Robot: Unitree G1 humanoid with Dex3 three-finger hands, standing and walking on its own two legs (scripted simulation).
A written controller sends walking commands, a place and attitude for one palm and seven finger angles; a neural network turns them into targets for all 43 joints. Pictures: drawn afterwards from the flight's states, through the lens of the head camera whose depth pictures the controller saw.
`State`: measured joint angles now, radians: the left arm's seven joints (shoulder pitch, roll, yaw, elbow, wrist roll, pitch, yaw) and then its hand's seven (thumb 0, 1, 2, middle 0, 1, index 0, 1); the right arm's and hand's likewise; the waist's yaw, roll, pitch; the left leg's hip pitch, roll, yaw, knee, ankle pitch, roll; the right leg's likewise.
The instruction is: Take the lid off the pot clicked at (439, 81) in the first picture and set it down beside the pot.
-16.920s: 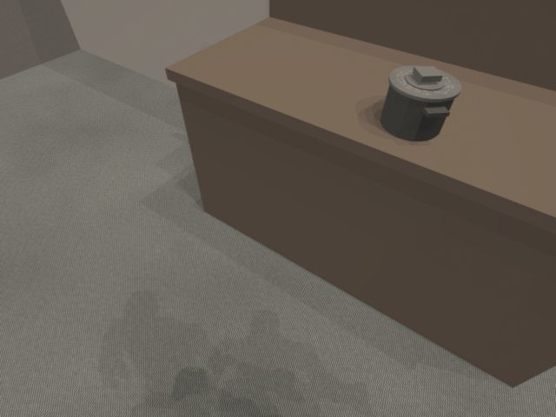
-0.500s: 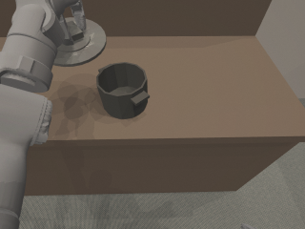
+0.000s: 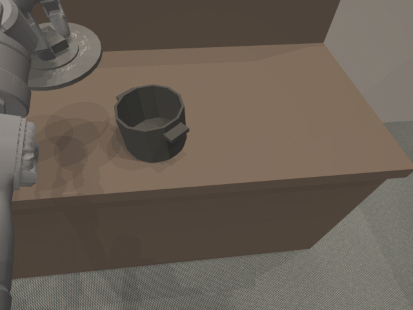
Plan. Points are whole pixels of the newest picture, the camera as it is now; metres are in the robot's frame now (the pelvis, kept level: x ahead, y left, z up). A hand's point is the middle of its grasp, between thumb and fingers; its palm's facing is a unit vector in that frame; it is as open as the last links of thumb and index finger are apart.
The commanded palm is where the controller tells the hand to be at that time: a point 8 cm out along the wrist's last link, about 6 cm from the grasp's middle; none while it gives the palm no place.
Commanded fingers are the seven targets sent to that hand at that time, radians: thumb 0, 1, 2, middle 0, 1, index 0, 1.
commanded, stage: move the lid sideways beside the pot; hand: left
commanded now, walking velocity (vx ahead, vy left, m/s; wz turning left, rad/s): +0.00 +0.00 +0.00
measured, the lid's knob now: (45, 42) +0.53 +0.23 +0.25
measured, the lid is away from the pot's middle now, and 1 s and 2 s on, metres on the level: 0.15 0.25 0.23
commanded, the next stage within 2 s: lower the lid onto the table in 1.32 s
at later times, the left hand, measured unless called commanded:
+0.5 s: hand (8, 42) +0.49 +0.27 +0.27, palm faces -0.27 -0.10 -0.96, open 7.9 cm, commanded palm +0.52 +0.28 +0.34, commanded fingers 0.00 0.53 0.98 -0.77 -1.09 -0.81 -1.08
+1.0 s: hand out of the picture +0.48 +0.32 +0.26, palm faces -0.28 -0.10 -0.95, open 7.9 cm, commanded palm +0.52 +0.31 +0.34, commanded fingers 0.00 0.53 0.98 -0.77 -1.09 -0.81 -1.08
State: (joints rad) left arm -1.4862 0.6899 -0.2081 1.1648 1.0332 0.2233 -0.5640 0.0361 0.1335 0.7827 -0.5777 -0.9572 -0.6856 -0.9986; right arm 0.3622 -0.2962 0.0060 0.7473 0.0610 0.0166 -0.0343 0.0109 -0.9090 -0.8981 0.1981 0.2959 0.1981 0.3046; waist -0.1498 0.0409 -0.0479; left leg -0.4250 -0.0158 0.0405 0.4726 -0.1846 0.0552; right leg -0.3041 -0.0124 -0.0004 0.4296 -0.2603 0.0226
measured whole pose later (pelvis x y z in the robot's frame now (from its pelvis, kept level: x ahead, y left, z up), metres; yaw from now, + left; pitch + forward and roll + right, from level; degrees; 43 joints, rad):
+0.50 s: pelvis +0.01 +0.00 +0.00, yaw +1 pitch +8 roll -2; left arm -1.44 0.79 -0.21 1.10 1.01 0.14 -0.61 0.04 0.14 0.78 -0.58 -0.96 -0.69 -1.00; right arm 0.29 -0.30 0.02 0.73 0.08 0.03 -0.05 0.01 -0.91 -0.90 0.20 0.30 0.20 0.30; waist -0.13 0.03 -0.03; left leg -0.43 -0.01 0.02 0.49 -0.21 0.06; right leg -0.28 -0.01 -0.02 0.41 -0.27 0.02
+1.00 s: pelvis +0.01 +0.00 +0.00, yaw +1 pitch +9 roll -2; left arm -1.43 0.89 -0.20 1.10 1.03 0.12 -0.63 0.04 0.14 0.78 -0.57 -0.96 -0.69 -1.00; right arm 0.33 -0.31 0.02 0.75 0.09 0.08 -0.06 0.01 -0.91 -0.90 0.20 0.30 0.20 0.30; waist -0.12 0.03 -0.01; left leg -0.46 0.00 0.02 0.51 -0.21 0.05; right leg -0.30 0.00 -0.02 0.40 -0.26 0.02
